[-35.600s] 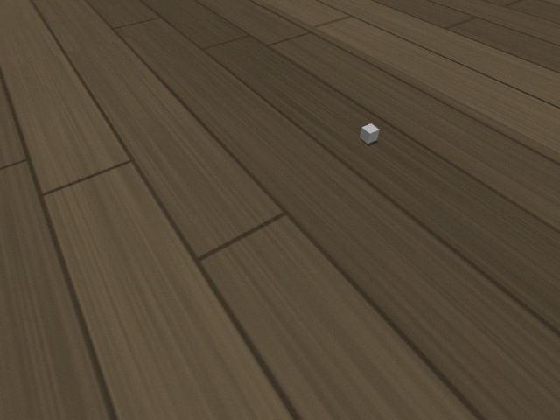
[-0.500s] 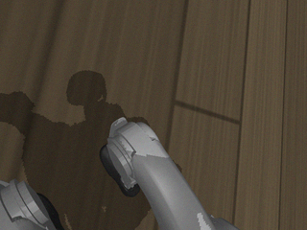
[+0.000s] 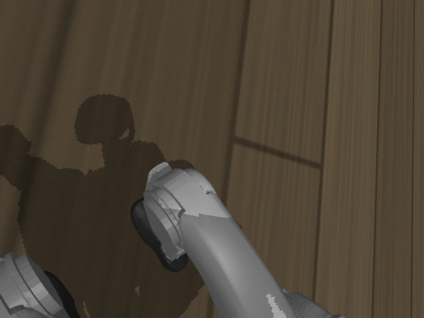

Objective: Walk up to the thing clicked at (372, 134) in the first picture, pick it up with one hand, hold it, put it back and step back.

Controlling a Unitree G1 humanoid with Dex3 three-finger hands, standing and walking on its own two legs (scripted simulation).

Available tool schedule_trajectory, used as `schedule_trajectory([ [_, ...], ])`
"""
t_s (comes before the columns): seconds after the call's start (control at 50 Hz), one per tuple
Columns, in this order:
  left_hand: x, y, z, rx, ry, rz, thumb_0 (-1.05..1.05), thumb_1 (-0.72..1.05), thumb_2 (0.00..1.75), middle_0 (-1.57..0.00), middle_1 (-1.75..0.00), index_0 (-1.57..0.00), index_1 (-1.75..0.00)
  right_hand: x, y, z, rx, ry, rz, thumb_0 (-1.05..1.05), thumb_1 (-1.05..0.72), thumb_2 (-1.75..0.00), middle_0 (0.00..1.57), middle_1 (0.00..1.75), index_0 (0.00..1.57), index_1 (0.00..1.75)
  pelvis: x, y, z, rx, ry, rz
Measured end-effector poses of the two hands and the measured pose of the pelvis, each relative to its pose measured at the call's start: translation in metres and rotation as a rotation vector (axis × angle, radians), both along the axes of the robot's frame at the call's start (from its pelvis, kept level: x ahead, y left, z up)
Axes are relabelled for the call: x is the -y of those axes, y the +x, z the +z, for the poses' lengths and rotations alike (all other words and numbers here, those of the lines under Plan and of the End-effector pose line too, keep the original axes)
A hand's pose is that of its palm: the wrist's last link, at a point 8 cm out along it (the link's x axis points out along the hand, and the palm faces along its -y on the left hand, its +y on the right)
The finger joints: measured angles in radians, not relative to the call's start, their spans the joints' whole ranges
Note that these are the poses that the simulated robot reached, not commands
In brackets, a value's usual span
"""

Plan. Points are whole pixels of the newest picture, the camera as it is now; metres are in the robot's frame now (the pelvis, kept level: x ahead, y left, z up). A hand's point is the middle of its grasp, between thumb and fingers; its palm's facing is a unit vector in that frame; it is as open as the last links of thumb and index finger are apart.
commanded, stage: rest palm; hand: left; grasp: from above
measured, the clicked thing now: out of the picture +0.50 +0.35 -0.31
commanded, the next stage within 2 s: none
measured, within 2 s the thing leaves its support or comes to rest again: neither
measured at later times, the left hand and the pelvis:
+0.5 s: hand out of the picture +0.49 +0.33 -0.27, palm faces -0.17 -0.40 -0.90, open 14.1 cm; pelvis +0.00 +0.00 +0.00, yaw -1 degrees
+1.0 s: hand out of the picture +0.48 +0.34 -0.27, palm faces -0.17 -0.40 -0.90, open 14.0 cm; pelvis +0.00 +0.00 +0.00, yaw -1 degrees
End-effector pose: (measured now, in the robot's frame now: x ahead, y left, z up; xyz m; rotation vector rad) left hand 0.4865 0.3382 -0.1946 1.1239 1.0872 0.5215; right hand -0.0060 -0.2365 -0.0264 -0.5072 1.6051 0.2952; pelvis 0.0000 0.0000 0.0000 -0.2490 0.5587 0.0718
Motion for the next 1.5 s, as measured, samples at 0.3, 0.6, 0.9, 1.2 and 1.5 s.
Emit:
schedule_trajectory([
  [0.3,0.001,-0.002,-0.011,-0.001,-0.004,-0.011,0.00,-0.55,1.02,-0.11,-0.99,-0.08,-1.02,0.000,0.001,0.004,-0.014,-0.011,0.013,0.00,-0.91,-0.90,0.19,0.30,0.20,0.30,-0.001,0.000,0.001,0.001,-0.009,-0.001],
  [0.6,0.002,0.001,-0.014,0.007,0.002,-0.003,0.00,-0.54,1.03,-0.11,-1.00,-0.08,-1.02,0.000,0.003,0.008,-0.021,-0.014,0.011,0.00,-0.91,-0.90,0.19,0.30,0.20,0.30,-0.001,0.001,0.002,-0.006,-0.012,-0.005],
  [0.9,-0.005,-0.002,-0.013,0.002,-0.003,0.005,0.00,-0.52,1.02,-0.11,-1.01,-0.08,-1.02,-0.001,0.007,0.007,-0.010,-0.013,0.014,0.00,-0.91,-0.90,0.19,0.30,0.20,0.30,-0.002,0.002,0.002,-0.005,-0.013,-0.006],
  [1.2,-0.007,-0.006,-0.014,-0.004,-0.006,-0.014,0.00,-0.51,1.03,-0.11,-1.02,-0.09,-1.03,-0.003,0.006,0.006,-0.003,-0.023,0.021,0.01,-0.91,-0.90,0.19,0.30,0.20,0.30,-0.004,0.001,0.001,0.003,-0.018,-0.004],
  [1.5,0.001,-0.002,-0.016,0.003,-0.001,-0.020,0.00,-0.50,1.04,-0.12,-1.01,-0.09,-1.03,-0.001,0.004,0.006,-0.008,-0.017,0.015,0.01,-0.90,-0.90,0.19,0.30,0.20,0.30,-0.002,0.001,0.000,0.001,-0.013,-0.007],
])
